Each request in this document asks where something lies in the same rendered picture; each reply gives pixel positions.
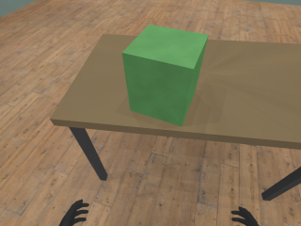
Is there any right robot hand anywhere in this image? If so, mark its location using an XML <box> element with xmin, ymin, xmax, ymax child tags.
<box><xmin>231</xmin><ymin>206</ymin><xmax>260</xmax><ymax>226</ymax></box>

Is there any table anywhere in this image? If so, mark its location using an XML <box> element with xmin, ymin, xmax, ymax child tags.
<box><xmin>50</xmin><ymin>34</ymin><xmax>301</xmax><ymax>201</ymax></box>

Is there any carton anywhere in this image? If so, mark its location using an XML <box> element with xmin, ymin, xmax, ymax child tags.
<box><xmin>122</xmin><ymin>24</ymin><xmax>209</xmax><ymax>127</ymax></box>

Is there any left robot hand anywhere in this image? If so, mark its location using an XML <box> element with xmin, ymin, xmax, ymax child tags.
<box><xmin>59</xmin><ymin>199</ymin><xmax>89</xmax><ymax>226</ymax></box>

